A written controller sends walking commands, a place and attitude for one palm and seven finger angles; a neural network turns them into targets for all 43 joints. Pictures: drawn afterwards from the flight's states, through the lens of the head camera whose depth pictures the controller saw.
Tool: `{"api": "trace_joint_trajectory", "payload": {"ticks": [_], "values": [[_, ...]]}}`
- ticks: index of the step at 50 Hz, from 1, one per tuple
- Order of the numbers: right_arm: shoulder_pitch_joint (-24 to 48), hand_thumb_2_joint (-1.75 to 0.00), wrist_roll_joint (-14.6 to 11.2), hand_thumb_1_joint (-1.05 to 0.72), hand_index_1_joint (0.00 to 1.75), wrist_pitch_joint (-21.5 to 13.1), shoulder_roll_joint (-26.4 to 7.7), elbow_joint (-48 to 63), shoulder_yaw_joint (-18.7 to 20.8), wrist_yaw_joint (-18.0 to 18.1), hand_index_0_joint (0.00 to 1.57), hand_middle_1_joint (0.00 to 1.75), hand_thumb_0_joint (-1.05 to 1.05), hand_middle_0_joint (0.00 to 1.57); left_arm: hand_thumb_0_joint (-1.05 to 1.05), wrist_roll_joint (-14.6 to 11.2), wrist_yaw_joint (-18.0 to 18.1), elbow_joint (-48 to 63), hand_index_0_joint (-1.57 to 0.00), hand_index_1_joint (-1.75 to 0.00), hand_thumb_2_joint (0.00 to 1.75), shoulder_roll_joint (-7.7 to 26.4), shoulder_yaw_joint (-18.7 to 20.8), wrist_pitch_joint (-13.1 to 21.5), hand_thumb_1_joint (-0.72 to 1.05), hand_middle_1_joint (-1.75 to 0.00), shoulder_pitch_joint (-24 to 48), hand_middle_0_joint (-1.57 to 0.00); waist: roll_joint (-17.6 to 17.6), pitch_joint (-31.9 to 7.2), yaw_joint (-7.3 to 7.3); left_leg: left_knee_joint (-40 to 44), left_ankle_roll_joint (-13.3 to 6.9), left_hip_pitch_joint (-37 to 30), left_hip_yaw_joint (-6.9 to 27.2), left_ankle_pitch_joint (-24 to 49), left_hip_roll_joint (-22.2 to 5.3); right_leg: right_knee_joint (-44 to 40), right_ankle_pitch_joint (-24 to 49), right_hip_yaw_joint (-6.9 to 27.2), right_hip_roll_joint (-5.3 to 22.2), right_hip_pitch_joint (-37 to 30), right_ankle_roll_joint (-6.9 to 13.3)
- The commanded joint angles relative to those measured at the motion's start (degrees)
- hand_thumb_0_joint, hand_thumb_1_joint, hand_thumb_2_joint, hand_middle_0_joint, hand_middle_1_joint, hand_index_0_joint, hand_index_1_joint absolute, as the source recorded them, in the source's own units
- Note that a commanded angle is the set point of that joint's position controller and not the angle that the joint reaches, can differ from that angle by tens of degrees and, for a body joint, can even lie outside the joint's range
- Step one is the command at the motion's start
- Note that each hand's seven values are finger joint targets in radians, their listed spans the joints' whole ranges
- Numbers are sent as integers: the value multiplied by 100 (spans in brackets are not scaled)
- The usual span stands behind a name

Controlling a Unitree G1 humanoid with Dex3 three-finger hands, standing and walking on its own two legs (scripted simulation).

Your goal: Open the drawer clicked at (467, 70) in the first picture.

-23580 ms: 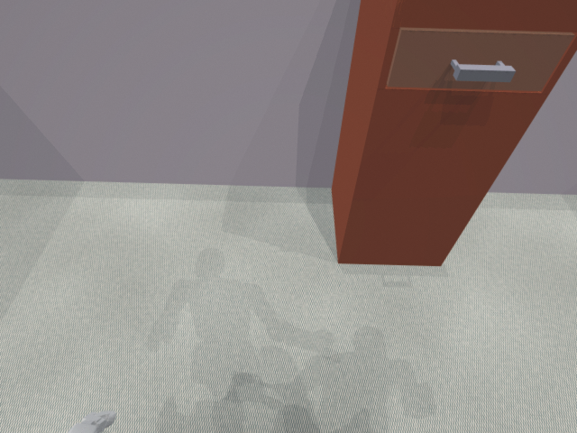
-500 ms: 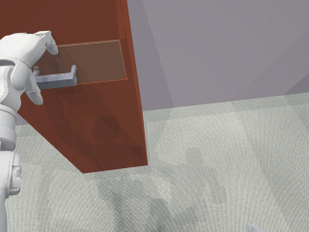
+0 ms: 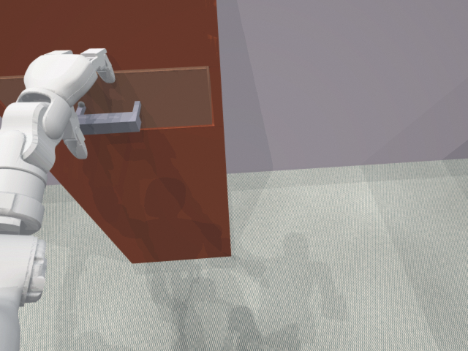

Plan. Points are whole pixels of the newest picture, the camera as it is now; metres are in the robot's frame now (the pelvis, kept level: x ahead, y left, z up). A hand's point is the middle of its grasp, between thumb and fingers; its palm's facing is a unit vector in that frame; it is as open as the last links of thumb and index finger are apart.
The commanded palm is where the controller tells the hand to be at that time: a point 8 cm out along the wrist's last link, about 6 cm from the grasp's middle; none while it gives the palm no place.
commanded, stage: re-aim the fingers above the handle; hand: left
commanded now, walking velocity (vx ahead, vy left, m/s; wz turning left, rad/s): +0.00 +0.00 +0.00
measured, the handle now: (107, 115) +0.51 +0.26 +0.11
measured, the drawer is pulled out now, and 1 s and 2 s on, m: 0.00 0.00 0.00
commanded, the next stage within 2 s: lower the fingers behind the handle in 0.24 s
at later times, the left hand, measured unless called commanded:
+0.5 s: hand (85, 114) +0.45 +0.26 +0.16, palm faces -0.01 -0.01 -1.00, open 13.8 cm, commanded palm +0.43 +0.27 +0.21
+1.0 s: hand (87, 130) +0.45 +0.27 +0.13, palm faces -0.02 +0.00 -1.00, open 13.8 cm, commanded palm +0.43 +0.28 +0.18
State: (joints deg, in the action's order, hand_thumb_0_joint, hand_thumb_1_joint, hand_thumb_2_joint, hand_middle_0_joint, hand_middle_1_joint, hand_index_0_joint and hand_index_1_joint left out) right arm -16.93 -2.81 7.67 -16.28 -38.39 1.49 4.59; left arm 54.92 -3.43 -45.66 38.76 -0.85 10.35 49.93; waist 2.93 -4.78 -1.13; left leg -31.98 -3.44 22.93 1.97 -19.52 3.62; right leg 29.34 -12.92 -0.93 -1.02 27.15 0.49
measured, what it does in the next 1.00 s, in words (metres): stands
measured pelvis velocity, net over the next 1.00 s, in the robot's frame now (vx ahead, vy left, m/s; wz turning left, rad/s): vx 0.00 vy -0.01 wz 0.00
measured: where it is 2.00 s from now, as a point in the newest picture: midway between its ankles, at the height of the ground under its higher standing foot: outside the picture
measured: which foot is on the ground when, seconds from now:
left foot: down 0.00-1.00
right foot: down 0.00-1.00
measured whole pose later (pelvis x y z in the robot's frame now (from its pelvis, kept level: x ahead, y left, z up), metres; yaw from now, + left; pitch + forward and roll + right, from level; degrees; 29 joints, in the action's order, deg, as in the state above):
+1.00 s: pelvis +0.00 -0.01 +0.00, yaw +0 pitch +12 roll -1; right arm -15.7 -2.1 8.2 -15.9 -37.9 1.9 4.1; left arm 56.2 0.0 -44.0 37.4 1.0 10.3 43.0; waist 3.0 -4.6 -0.1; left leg -33.3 -2.7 24.2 2.3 -20.5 2.9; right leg 31.2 -14.1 -1.4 -1.7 28.7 1.3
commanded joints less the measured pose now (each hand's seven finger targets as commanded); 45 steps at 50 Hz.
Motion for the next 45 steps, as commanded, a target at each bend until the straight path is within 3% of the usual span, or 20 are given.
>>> {"api": "trace_joint_trajectory", "payload": {"ticks": [1, 3, 6, 8, 12, 16, 18, 20, 23, 25, 28, 30, 31, 33, 36, 37, 41, 43, 45], "values": [[-15, -90, 78, -90, 30, -98, -795, 596, 178, -66, 20, 30, 0, 20, 0, 70, 430, 900, -30, -120, 30, 2335, 1179, -376, -50, -120, 2449, -30, 301, -2321, 263, 302, 375, -657, 51, 3595, -265, 25, 1737, -1, -39, -1699, 262], [62, -90, 50, -90, 30, -70, -761, 648, 159, -101, 20, 30, 0, 20, 0, 83, 397, 950, -30, -120, 30, 2144, 1010, -461, -50, -120, 2401, -30, 84, -2184, 211, 314, 344, -563, 34, 3581, -291, 30, 1826, -5, -18, -1724, 219], [149, -90, 50, -90, 30, -42, -774, 754, 183, -145, 20, 30, 0, 20, 0, 38, 371, 1271, -30, -120, 30, 2149, 1146, -530, -50, -120, 2078, -30, -152, -2401, 279, 331, 318, -761, 71, 3846, -329, 6, 1852, 3, -28, -1847, 194], [197, -90, 30, -90, 30, -35, -772, 773, 176, -143, 20, 30, 0, 20, 0, 5, 300, 1259, -30, -120, 30, 1931, 960, -610, -50, -120, 1930, -30, -215, -2193, 220, 354, 276, -766, 51, 3659, -342, -30, 1776, -2, -13, -1731, 167], [232, -90, -20, -90, 30, -46, -776, 791, 190, -148, 20, 30, 0, 20, 0, -37, 47, 1436, -30, -120, 30, 1259, 292, -712, -50, -120, 2076, -30, -140, -1925, -13, 329, 236, -1056, 110, 3392, -352, -154, 1431, -5, -12, -1307, 152], [146, -90, -1, -90, 30, -85, -769, 732, 214, -106, 20, 30, 0, 20, 0, -94, -142, 1830, -30, -120, 30, 917, -125, -596, -50, -120, 2743, -30, 93, -1971, -204, 266, 274, -1419, 205, 3288, -299, -235, 1204, -25, -36, -993, 183], [90, -90, 20, -90, 30, -113, -752, 692, 223, -86, 20, 30, 0, 20, 0, -109, -126, 1916, -30, -120, 30, 1214, 164, -479, -50, -120, 2788, -30, 306, -2167, -112, 211, 324, -1539, 272, 3495, -262, -168, 1237, -25, -53, -998, 216], [72, -90, 57, -90, 30, -121, -704, 672, 216, -86, 20, 30, 0, 20, 0, -147, -83, 1943, -30, -120, 30, 1291, 317, -360, -50, -120, 2742, -30, 386, -2255, -36, 166, 359, -1533, 236, 3767, -239, -118, 1434, -40, -53, -1105, 237], [89, -90, 79, -90, 30, -95, -694, 634, 174, -86, 20, 30, 0, 20, 0, -169, 72, 1579, -30, -120, 30, 1558, 689, -286, -50, -120, 2449, -30, 162, -2100, 108, 192, 363, -1082, 187, 3735, -227, -32, 1598, -52, -53, -1318, 249], [122, -90, 85, -90, 30, -73, -681, 631, 150, -110, 20, 30, 0, 20, 0, -116, 196, 1306, -30, -120, 30, 1519, 703, -322, -50, -120, 2261, -30, 86, -1974, 162, 216, 361, -826, 137, 3636, -225, 14, 1652, -62, -45, -1390, 250], [188, -90, 101, -90, 30, -52, -701, 679, 144, -142, 20, 30, 0, 20, 0, 26, 369, 1153, -30, -120, 30, 1718, 879, -417, -50, -120, 2003, -30, 56, -2057, 270, 233, 324, -558, 39, 3542, -230, 64, 1827, -8, -26, -1660, 244], [210, -90, 117, -90, 30, -51, -702, 734, 172, -151, 20, 30, 0, 20, 0, 105, 436, 1250, -30, -120, 30, 1761, 923, -469, -50, -120, 1829, -30, -25, -2329, 318, 221, 266, -522, -16, 3568, -235, 108, 2008, 39, -7, -1875, 220], [209, -90, 108, -90, 30, -37, -735, 758, 192, -155, 20, 30, 0, 20, 0, 118, 439, 1286, -30, -120, 30, 1803, 982, -494, -50, -120, 1715, -30, -129, -2448, 297, 205, 246, -531, -28, 3615, -241, 97, 2046, 55, -19, -1960, 211], [215, -90, 84, -90, 30, -7, -732, 751, 179, -145, 20, 30, 0, 20, 0, 116, 447, 1133, -30, -120, 30, 1732, 919, -577, -50, -120, 1507, -30, -198, -2242, 277, 226, 196, -387, -68, 3341, -231, 91, 2001, 56, -16, -1889, 189], [202, -90, 51, -90, 30, -1, -791, 762, 211, -110, 20, 30, 0, 20, 0, 79, 404, 1269, -30, -120, 30, 1563, 716, -586, -50, -120, 1707, -30, -238, -2194, 117, 250, 140, -406, -111, 3010, -223, 34, 1879, 67, -16, -1798, 175], [186, -90, 42, -90, 30, -24, -774, 754, 228, -94, 20, 30, 0, 20, 0, 76, 400, 1357, -30, -120, 30, 1613, 732, -542, -50, -120, 1807, -30, -59, -2190, 105, 233, 127, -470, -99, 2943, -227, 35, 1819, 85, -12, -1711, 173], [36, -90, 58, -90, 30, -66, -771, 690, 276, -7, 20, 30, 0, 20, 0, 85, 372, 1502, -30, -120, 30, 1628, 726, -272, -50, -120, 2090, -30, -130, -2292, -51, 131, 79, -589, -61, 2863, -199, 29, 1785, 108, -30, -1601, 161], [2, -90, 77, -90, 30, -104, -726, 661, 296, 4, 20, 30, 0, 20, 0, 71, 428, 1610, -30, -120, 30, 1621, 758, -106, -50, -120, 2071, -30, 229, -2357, -11, 65, 95, -718, -41, 3026, -183, 81, 1799, 120, -36, -1481, 180], [-56, -90, 94, -90, 30, -114, -721, 599, 311, 5, 20, 30, 0, 20, 0, 49, 497, 1608, -30, -120, 30, 1638, 815, 8, -50, -120, 2102, -30, 290, -2347, -26, 7, 139, -754, -15, 3148, -187, 118, 1777, 98, -51, -1349, 187]]}}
